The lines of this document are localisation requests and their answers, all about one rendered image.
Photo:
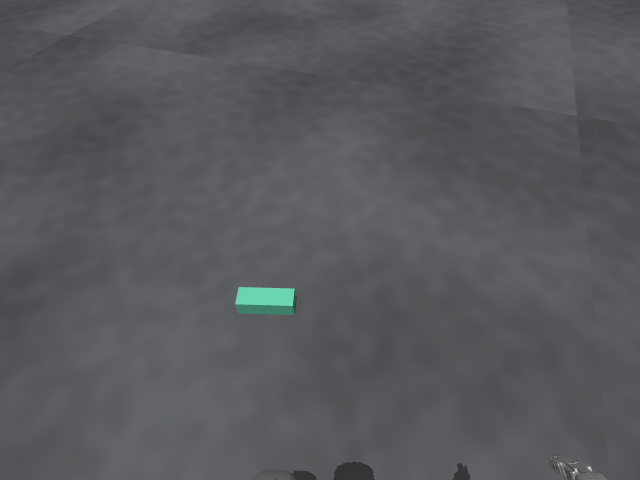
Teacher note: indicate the right robot hand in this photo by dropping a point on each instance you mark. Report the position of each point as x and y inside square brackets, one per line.
[572, 469]

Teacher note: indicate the carton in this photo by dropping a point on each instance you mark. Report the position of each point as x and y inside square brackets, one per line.
[275, 301]

